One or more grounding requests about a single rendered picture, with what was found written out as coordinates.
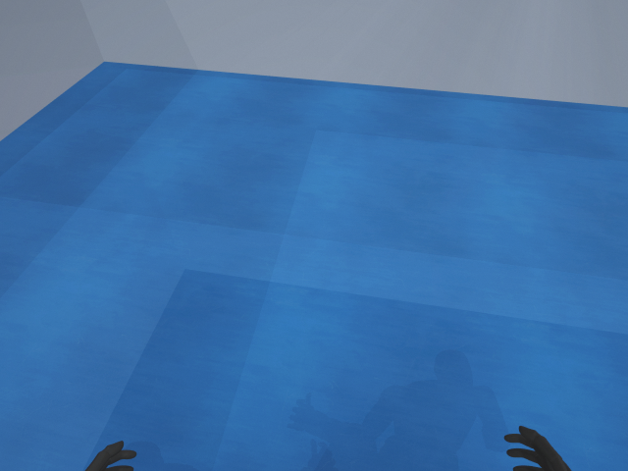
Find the right robot hand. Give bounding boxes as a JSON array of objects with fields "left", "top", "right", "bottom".
[{"left": 504, "top": 426, "right": 571, "bottom": 471}]

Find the left robot hand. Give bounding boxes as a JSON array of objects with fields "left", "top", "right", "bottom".
[{"left": 85, "top": 441, "right": 136, "bottom": 471}]

